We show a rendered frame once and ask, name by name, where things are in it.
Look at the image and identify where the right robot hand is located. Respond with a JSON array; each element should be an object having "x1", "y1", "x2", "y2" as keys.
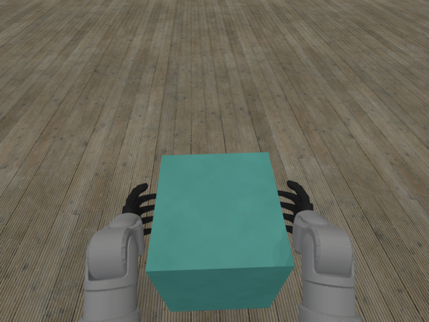
[{"x1": 278, "y1": 180, "x2": 314, "y2": 234}]

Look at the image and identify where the left robot hand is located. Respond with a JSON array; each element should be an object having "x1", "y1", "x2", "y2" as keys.
[{"x1": 122, "y1": 183, "x2": 157, "y2": 235}]

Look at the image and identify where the carton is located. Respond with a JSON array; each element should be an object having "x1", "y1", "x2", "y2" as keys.
[{"x1": 145, "y1": 152, "x2": 295, "y2": 312}]

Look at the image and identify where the robot right forearm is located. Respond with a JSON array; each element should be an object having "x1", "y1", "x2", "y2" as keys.
[{"x1": 292, "y1": 210, "x2": 362, "y2": 322}]

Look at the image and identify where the robot left forearm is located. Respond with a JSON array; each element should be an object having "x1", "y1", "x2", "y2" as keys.
[{"x1": 77, "y1": 213, "x2": 145, "y2": 322}]

